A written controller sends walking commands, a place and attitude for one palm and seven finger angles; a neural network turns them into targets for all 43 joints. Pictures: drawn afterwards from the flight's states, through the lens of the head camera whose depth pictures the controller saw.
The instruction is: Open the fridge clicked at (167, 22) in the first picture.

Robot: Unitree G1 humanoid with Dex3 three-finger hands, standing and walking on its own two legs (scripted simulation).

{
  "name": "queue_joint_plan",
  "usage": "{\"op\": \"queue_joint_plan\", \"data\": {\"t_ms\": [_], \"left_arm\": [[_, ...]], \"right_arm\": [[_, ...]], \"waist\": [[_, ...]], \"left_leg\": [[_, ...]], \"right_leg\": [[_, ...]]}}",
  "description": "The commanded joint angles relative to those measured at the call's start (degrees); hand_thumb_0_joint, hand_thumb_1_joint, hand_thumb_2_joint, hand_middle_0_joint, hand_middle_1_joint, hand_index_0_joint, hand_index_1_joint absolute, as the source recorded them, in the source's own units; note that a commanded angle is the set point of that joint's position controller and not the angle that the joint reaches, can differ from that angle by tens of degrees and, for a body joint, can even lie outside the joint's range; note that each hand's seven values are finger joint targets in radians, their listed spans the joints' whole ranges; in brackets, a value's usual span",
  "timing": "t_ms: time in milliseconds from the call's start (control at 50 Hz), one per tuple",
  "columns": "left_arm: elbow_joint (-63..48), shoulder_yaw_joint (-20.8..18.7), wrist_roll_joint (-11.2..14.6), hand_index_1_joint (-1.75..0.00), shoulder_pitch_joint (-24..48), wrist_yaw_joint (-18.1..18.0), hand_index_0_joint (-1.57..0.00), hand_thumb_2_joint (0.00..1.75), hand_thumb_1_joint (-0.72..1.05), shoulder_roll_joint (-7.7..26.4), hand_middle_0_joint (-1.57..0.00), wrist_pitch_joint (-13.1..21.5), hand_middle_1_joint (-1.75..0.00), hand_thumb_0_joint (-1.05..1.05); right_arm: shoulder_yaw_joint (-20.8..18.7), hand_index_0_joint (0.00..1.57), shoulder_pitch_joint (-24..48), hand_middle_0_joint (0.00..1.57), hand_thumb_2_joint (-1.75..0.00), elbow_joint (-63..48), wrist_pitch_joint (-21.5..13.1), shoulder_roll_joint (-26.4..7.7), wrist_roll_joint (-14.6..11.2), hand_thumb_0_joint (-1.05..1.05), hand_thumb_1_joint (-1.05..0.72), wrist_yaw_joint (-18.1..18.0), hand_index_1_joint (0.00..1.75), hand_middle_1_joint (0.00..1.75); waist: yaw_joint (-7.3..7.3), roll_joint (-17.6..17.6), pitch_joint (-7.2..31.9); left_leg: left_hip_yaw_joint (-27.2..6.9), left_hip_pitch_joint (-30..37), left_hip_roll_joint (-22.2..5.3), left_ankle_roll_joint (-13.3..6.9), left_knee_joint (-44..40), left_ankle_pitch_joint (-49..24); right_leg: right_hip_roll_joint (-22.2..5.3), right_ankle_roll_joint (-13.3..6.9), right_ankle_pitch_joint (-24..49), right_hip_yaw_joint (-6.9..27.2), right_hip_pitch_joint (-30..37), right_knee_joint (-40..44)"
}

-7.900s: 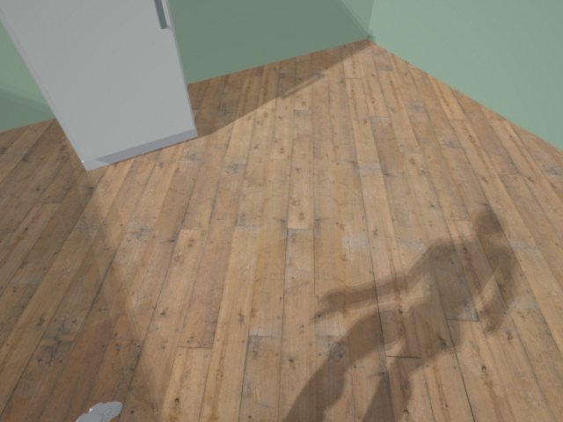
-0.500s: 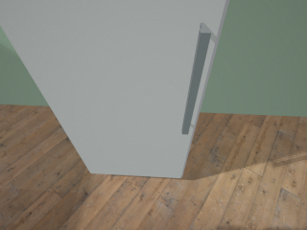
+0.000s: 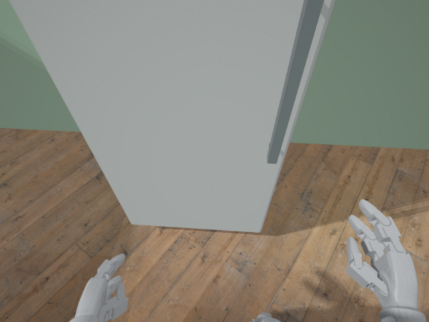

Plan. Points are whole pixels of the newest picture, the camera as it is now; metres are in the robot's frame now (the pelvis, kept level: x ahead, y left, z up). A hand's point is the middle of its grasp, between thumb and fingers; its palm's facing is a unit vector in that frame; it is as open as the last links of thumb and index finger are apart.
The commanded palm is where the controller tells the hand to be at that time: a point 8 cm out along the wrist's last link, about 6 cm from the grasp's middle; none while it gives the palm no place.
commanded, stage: raise the hand to about handle height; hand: right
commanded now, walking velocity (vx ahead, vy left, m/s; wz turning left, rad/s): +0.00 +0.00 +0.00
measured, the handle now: (286, 93) +0.56 -0.11 +0.14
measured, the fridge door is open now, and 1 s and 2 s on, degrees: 0 0 0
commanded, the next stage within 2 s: move the hooked fingers beside the handle in 1.82 s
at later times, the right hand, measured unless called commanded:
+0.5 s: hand (373, 272) +0.23 -0.24 +0.02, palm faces +0.01 +1.00 -0.04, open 10.8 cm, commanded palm +0.20 -0.29 +0.03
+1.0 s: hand (409, 262) +0.24 -0.29 +0.05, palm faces +0.03 +1.00 -0.04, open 13.5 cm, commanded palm +0.22 -0.34 +0.06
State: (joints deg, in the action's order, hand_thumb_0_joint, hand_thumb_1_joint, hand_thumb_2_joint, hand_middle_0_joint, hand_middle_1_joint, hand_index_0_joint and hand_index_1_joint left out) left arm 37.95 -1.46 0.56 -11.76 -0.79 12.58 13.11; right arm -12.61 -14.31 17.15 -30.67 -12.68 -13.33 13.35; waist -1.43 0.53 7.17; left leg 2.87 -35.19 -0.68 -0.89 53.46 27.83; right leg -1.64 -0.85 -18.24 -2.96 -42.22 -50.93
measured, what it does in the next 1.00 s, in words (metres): stands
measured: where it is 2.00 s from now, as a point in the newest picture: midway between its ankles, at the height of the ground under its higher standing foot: outside the picture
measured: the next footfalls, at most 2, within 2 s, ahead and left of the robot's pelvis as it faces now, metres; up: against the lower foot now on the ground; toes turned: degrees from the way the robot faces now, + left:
none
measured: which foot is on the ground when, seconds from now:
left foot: down 0.00-1.00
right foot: down 0.00-1.00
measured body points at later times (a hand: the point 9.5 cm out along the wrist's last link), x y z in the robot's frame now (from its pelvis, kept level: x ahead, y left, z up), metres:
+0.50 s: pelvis +0.00 +0.00 -0.03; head +0.06 -0.01 +0.42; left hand +0.16 +0.24 -0.11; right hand +0.23 -0.30 +0.02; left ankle -0.01 +0.11 -0.69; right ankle +0.07 -0.11 -0.69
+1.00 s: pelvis +0.00 -0.03 -0.01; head +0.04 -0.06 +0.44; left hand +0.19 +0.20 -0.07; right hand +0.23 -0.35 +0.05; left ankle -0.01 +0.11 -0.69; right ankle +0.07 -0.11 -0.69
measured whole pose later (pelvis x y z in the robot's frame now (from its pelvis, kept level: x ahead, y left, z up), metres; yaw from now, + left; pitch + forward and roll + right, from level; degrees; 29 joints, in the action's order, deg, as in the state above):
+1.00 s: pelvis +0.00 -0.03 -0.01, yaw +0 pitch +11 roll +4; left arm 29.8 2.6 2.3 -14.3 -3.8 14.2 12.5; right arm -20.8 -11.2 10.2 -16.3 -21.7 -20.5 24.9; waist 0.2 -1.1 6.5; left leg 4.7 -36.3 0.3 1.0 53.6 28.0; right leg -2.2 -3.1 -21.5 -0.7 -47.0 -57.4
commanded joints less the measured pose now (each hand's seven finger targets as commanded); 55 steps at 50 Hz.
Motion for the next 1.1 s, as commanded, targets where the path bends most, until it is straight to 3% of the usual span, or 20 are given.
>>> {"op": "queue_joint_plan", "data": {"t_ms": [0,40,80,120,180,260,320,380,420,460,500,540,580,600,680,740,840,880,1000,1080], "left_arm": [[-14.75,-4.35,1.35,-0.30,6.03,0.27,-0.20,0.90,0.90,9.90,-0.20,2.99,-0.30,0.00],[-17.05,-3.92,2.00,-0.30,4.86,-1.25,-0.20,0.90,0.90,9.47,-0.20,2.65,-0.30,0.00],[-16.67,-3.09,1.79,-0.30,3.17,-2.74,-0.20,0.90,0.90,8.79,-0.20,2.57,-0.30,0.00],[-15.38,-2.75,1.31,-0.30,1.71,-3.74,-0.20,0.90,0.90,8.52,-0.20,3.06,-0.30,0.00],[-12.79,-1.95,0.81,-0.30,0.34,-5.11,-0.20,0.90,0.90,8.79,-0.20,4.18,-0.30,0.00],[-11.03,-1.67,1.40,-0.30,0.29,-5.87,-0.20,0.90,0.90,9.56,-0.20,4.93,-0.30,0.00],[-11.72,-1.77,1.75,-0.30,0.32,-5.53,-0.20,0.90,0.90,9.31,-0.20,4.79,-0.30,0.00],[-12.19,-2.00,1.55,-0.30,0.80,-4.91,-0.20,0.90,0.90,8.59,-0.20,4.25,-0.30,0.00],[-12.31,-2.24,1.53,-0.30,0.63,-4.43,-0.20,0.90,0.90,8.38,-0.20,3.96,-0.30,0.00],[-12.57,-2.29,1.39,-0.30,0.58,-3.84,-0.20,0.90,0.90,8.47,-0.20,4.10,-0.30,0.00],[-12.50,-2.44,1.27,-0.30,-0.03,-3.55,-0.20,0.90,0.90,8.89,-0.20,4.06,-0.30,0.00],[-12.76,-2.39,1.41,-0.30,-0.52,-3.45,-0.20,0.90,0.90,9.35,-0.20,4.03,-0.30,0.00],[-13.15,-2.23,1.48,-0.30,-1.17,-3.53,-0.20,0.90,0.90,10.15,-0.20,4.10,-0.30,0.00],[-13.57,-2.13,1.50,-0.30,-1.43,-3.61,-0.20,0.90,0.90,10.36,-0.20,4.11,-0.30,0.00],[-13.93,-1.75,1.55,-0.30,-2.13,-3.75,-0.20,0.90,0.90,10.70,-0.20,4.22,-0.30,0.00],[-14.08,-1.46,1.79,-0.30,-1.94,-3.79,-0.20,0.90,0.90,10.66,-0.20,3.89,-0.30,0.00],[-14.89,-0.88,1.89,-0.30,-1.98,-3.80,-0.20,0.90,0.90,11.04,-0.20,2.93,-0.30,0.00],[-15.24,-0.66,1.85,-0.30,-2.18,-3.87,-0.20,0.90,0.90,11.25,-0.20,2.58,-0.30,0.00],[-15.60,-0.12,1.95,-0.30,-2.13,-4.22,-0.20,0.90,0.90,11.50,-0.20,2.17,-0.30,0.00],[-15.54,0.19,1.92,-0.30,-1.80,-4.48,-0.20,0.90,0.90,11.57,-0.20,2.24,-0.30,0.00]], "right_arm": [[-8.32,0.22,-10.69,0.22,-0.75,-4.53,-4.48,-10.45,-5.65,0.00,-0.55,12.86,0.53,0.53],[-11.62,0.23,-5.59,0.23,-0.73,-11.68,-0.45,-14.15,-8.58,0.00,-0.50,13.38,0.55,0.55],[-11.17,0.23,0.91,0.23,-0.71,-18.48,0.76,-14.23,-9.90,0.00,-0.46,11.94,0.58,0.58],[-10.27,0.24,5.93,0.24,-0.69,-25.17,-0.73,-14.98,-8.48,0.00,-0.41,10.16,0.62,0.62],[-7.42,0.24,10.75,0.24,-0.66,-27.63,-2.32,-14.62,-7.54,0.00,-0.34,9.86,0.66,0.66],[-8.79,0.25,6.42,0.25,-0.62,-19.52,1.73,-16.34,-7.72,0.00,-0.25,13.13,0.72,0.72],[-12.23,0.25,1.85,0.25,-0.59,-17.02,6.92,-17.65,-9.17,0.00,-0.18,14.59,0.76,0.76],[-15.47,0.26,-1.10,0.26,-0.56,-16.04,9.33,-18.07,-10.46,0.00,-0.11,13.83,0.81,0.81],[-15.47,0.26,-1.91,0.26,-0.54,-16.95,8.68,-17.04,-10.41,0.00,-0.06,12.68,0.84,0.84],[-13.81,0.26,-1.35,0.26,-0.52,-18.55,7.47,-15.53,-9.89,0.00,-0.01,11.48,0.87,0.87],[-13.41,0.27,-1.03,0.27,-0.50,-17.55,6.56,-15.38,-9.48,0.00,0.03,11.16,0.90,0.90],[-12.25,0.27,-0.13,0.27,-0.48,-17.08,5.96,-14.89,-9.05,0.00,0.08,11.15,0.93,0.93],[-12.21,0.27,2.23,0.27,-0.46,-17.37,5.75,-16.19,-9.03,0.00,0.13,11.63,0.96,0.96],[-12.57,0.27,3.20,0.27,-0.45,-18.93,5.53,-16.92,-9.08,0.00,0.15,11.65,0.98,0.98],[-13.13,0.28,4.46,0.28,-0.41,-21.97,6.12,-18.59,-8.70,0.00,0.24,11.28,1.03,1.03],[-12.67,0.29,4.23,0.29,-0.38,-22.20,6.94,-17.73,-8.65,0.00,0.31,10.52,1.08,1.08],[-12.69,0.29,5.92,0.29,-0.33,-19.82,9.66,-18.30,-8.31,0.00,0.43,10.54,1.15,1.15],[-13.29,0.30,7.78,0.30,-0.31,-18.17,10.73,-19.41,-8.50,0.00,0.48,11.27,1.18,1.18],[-13.65,0.30,13.43,0.30,-0.30,-16.98,11.74,-20.91,-8.59,0.00,0.50,12.72,1.20,1.20],[-14.68,0.30,15.96,0.30,-0.30,-16.14,12.10,-22.77,-8.43,0.00,0.50,13.21,1.20,1.20]], "waist": [[5.76,-1.72,10.00],[4.98,-1.35,12.97],[2.27,-0.34,11.02],[0.41,-4.07,10.16],[-2.00,-4.22,8.54],[-0.86,-5.02,8.87],[1.74,-4.06,13.24],[3.48,-2.93,14.37],[3.29,-1.35,14.15],[2.74,-3.39,12.77],[2.25,-2.08,12.10],[1.61,-3.03,11.09],[1.43,-2.88,10.61],[1.53,-3.20,12.28],[1.86,-7.75,14.09],[1.56,-7.74,12.60],[1.41,-8.74,10.36],[1.32,-7.58,9.16],[0.95,-7.81,9.44],[1.56,-9.38,9.53]], "left_leg": [[-4.41,-6.89,0.38,-0.73,-2.69,-1.20],[-7.83,-5.20,-0.09,0.50,-5.67,3.96],[-10.02,-6.98,-0.01,1.46,-6.78,5.30],[-10.38,-9.35,0.07,1.50,-6.88,4.36],[-9.37,-11.77,1.14,1.12,-5.39,1.93],[-9.01,-10.30,0.94,1.34,-6.13,0.93],[-7.65,-4.83,0.72,1.72,-5.74,-7.29],[-6.11,-1.62,0.85,1.94,-4.92,-14.13],[-4.33,-2.30,1.20,1.92,-4.41,-15.55],[-2.21,-4.94,1.99,1.22,-3.98,-13.31],[-1.58,-6.17,2.47,0.90,-3.65,-12.18],[-0.60,-8.15,2.74,0.64,-3.82,-8.60],[-0.17,-8.71,3.16,0.12,-3.81,-6.26],[-0.17,-8.39,3.01,0.16,-4.06,-5.81],[1.11,-8.08,3.45,-0.59,-3.53,-7.48],[1.84,-8.32,3.47,-0.48,-4.42,-6.59],[2.42,-8.03,3.58,-0.62,-5.60,-5.65],[2.29,-7.33,3.91,-0.81,-6.29,-5.95],[2.23,-6.73,4.04,-0.79,-7.61,-5.64],[2.06,-5.30,3.99,-1.20,-8.32,-5.28]], "right_leg": [[2.05,0.44,-0.49,1.43,0.49,-4.43],[1.96,-0.26,-2.58,1.27,-0.42,-5.97],[1.04,-0.82,-3.21,2.50,-1.87,-8.30],[0.29,-1.25,-2.54,2.87,-0.86,-9.51],[-0.48,-1.62,-1.66,4.24,-0.91,-10.85],[-0.44,-1.61,-1.13,4.56,-1.42,-9.82],[-0.15,-1.56,3.73,4.69,1.20,-7.71],[0.01,-1.24,7.63,4.92,2.54,-6.07],[0.09,-1.14,8.28,4.84,3.67,-4.67],[0.18,-1.17,7.80,4.87,5.49,-3.35],[0.10,-1.15,7.39,4.96,5.79,-3.13],[0.13,-1.12,4.97,5.13,6.34,-2.15],[0.00,-1.15,3.35,5.72,6.92,-1.39],[0.04,-1.20,3.00,5.79,7.77,-0.85],[-0.32,-0.80,4.66,6.94,12.78,1.03],[-0.59,-0.37,2.91,7.74,14.21,2.99],[-0.70,0.10,-0.38,8.82,14.96,5.54],[-0.52,0.00,-0.63,8.75,14.39,5.76],[-0.44,0.14,-1.32,8.85,16.23,6.90],[-0.31,0.24,-2.44,9.47,17.45,8.31]]}}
